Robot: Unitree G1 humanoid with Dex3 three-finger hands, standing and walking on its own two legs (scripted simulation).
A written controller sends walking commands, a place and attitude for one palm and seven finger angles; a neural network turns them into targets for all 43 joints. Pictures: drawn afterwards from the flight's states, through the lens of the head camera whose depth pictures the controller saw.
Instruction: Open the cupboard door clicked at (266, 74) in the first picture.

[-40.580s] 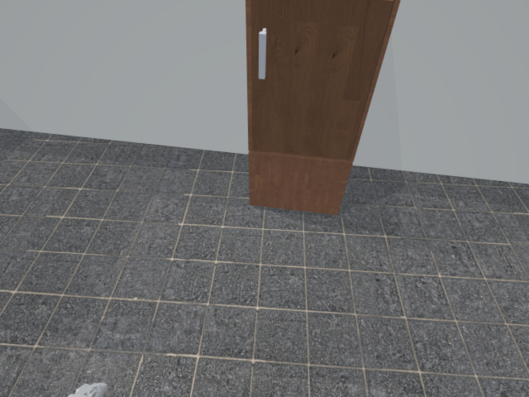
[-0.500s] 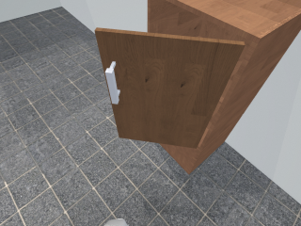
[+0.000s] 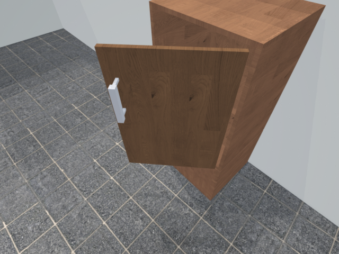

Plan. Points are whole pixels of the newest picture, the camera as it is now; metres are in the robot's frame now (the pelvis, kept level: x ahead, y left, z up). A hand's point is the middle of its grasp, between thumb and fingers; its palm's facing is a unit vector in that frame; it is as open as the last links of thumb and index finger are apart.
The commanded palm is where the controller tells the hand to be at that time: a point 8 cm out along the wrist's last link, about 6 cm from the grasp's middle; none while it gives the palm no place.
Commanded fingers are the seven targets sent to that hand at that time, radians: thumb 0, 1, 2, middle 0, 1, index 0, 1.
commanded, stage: come to a stop and stand still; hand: left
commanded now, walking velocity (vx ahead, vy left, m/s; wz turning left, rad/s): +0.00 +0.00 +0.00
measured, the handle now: (118, 101) +0.55 +0.19 +0.04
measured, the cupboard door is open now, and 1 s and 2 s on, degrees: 42 42 42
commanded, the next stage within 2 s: look again from close up in 0.30 s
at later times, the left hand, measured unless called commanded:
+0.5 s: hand out of the picture -0.04 +0.15 -0.17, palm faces +0.02 -0.99 -0.17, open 7.3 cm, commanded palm none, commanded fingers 0.00 0.90 0.90 -0.20 -0.30 -0.20 -0.30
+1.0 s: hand out of the picture +0.00 +0.19 -0.17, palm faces +0.07 -0.98 -0.19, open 7.3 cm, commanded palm +0.08 +0.24 -0.07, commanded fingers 0.00 0.83 0.87 -0.20 -0.34 -0.20 -0.34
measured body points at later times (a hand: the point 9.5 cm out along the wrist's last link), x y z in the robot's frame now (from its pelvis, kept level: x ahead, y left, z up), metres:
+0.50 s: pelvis -0.02 +0.00 +0.00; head -0.01 -0.01 +0.45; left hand -0.04 +0.20 -0.16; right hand -0.02 -0.22 -0.17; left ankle -0.01 +0.11 -0.74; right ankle -0.03 -0.08 -0.74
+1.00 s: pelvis -0.02 +0.02 +0.00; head +0.00 +0.02 +0.45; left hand -0.01 +0.25 -0.15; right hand -0.02 -0.19 -0.16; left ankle -0.01 +0.11 -0.74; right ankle -0.03 -0.08 -0.74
